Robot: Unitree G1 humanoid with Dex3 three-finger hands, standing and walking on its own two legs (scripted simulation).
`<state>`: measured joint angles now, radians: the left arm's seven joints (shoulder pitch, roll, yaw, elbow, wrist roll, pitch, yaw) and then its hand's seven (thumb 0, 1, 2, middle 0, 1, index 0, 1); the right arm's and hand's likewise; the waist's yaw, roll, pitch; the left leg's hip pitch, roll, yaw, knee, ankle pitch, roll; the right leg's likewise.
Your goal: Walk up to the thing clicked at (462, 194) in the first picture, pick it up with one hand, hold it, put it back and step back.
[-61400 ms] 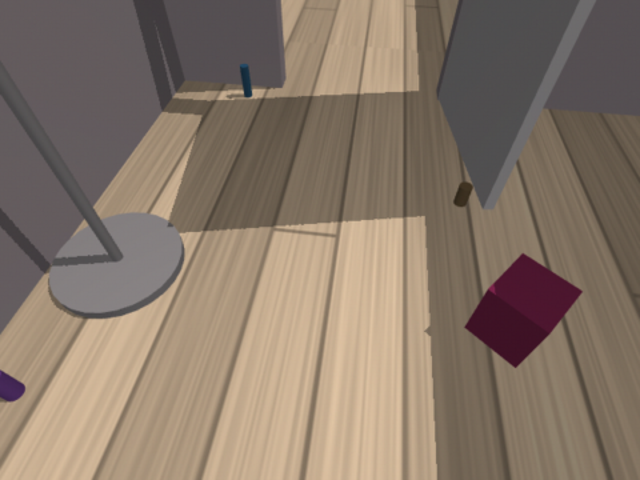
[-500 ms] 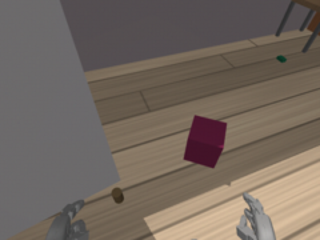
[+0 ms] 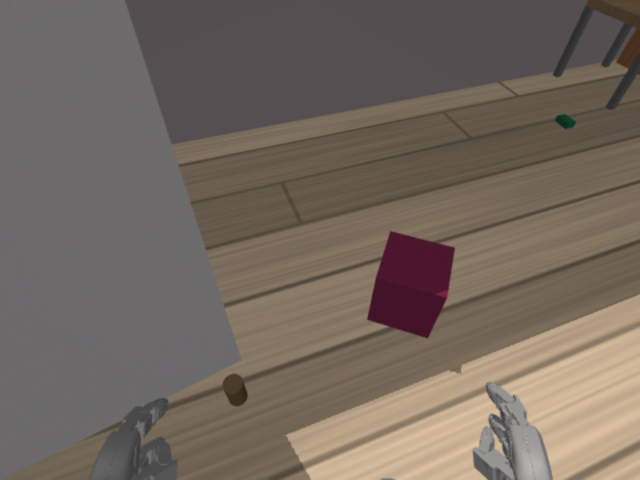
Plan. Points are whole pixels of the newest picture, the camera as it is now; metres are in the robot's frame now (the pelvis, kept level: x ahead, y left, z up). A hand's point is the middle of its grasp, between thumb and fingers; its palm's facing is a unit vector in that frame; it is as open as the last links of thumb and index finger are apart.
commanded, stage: home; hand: left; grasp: from above
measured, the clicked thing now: (235, 390) +0.48 +0.23 -0.66
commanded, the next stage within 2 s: stand in 0.66 s
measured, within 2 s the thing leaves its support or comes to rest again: neither
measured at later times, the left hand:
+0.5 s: hand (171, 472) +0.16 +0.18 -0.04, palm faces +0.03 -0.98 -0.21, open 7.4 cm
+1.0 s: hand out of the picture +0.13 +0.23 -0.09, palm faces +0.02 -0.94 -0.35, open 7.4 cm
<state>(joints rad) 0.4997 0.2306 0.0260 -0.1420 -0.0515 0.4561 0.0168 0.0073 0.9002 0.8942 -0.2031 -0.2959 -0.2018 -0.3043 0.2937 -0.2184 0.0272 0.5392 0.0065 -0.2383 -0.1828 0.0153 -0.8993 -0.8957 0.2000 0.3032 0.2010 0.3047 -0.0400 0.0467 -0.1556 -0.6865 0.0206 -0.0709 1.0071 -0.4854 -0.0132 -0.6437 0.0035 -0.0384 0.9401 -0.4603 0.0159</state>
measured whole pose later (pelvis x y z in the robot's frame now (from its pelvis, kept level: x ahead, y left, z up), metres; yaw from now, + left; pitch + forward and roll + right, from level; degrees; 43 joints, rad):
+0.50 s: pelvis +0.00 +0.00 +0.00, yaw +0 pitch +10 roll -3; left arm 0.51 0.23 0.02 -0.15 -0.05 0.46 0.02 0.01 0.90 0.89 -0.20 -0.30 -0.20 -0.30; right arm 0.30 -0.22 0.03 0.53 0.01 -0.24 -0.18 0.02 -0.90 -0.90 0.20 0.30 0.20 0.30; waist -0.04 0.05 -0.16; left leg -0.69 0.02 -0.07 1.02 -0.49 -0.01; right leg -0.65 0.00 -0.03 0.95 -0.46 0.02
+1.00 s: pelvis +0.00 +0.00 +0.03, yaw +0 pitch +1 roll +0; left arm 0.22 0.29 0.04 0.60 0.05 0.08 0.02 0.00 0.90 0.89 -0.21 -0.30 -0.20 -0.31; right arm 0.19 -0.30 -0.03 0.84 -0.06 -0.04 -0.01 0.01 -0.90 -0.90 0.20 0.30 0.20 0.31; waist 0.02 0.00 0.02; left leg -0.42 -0.02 -0.03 0.80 -0.39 0.00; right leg -0.42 -0.04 0.00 0.81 -0.41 0.02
